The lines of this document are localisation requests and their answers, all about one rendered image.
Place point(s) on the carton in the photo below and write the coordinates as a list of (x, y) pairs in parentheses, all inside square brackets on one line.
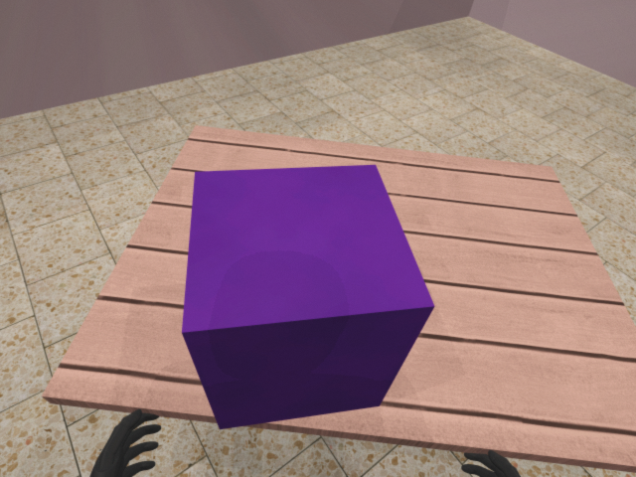
[(302, 294)]

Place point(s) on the robot left hand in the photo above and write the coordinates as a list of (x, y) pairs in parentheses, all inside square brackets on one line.
[(117, 453)]

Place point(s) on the table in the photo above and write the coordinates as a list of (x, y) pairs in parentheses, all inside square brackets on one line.
[(529, 350)]

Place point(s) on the robot right hand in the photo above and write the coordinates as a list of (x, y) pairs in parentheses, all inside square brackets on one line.
[(497, 463)]

